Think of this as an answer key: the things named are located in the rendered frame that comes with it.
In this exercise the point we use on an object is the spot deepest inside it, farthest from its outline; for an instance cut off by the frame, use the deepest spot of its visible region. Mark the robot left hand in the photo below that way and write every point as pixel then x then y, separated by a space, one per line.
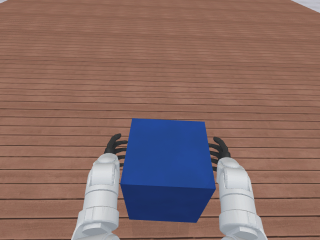
pixel 112 144

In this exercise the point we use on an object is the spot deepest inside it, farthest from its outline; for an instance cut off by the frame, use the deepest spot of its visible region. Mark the robot right hand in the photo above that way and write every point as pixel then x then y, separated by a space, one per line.
pixel 222 151

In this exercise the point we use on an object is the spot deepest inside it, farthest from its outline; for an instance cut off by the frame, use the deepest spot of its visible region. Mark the left robot forearm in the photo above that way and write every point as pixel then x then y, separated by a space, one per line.
pixel 99 214

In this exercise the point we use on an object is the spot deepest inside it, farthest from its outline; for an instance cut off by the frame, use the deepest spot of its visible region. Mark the carton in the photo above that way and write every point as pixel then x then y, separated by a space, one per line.
pixel 167 173

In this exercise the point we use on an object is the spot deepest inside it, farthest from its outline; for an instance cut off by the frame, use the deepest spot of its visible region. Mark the right robot forearm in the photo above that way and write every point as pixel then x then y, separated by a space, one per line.
pixel 238 212

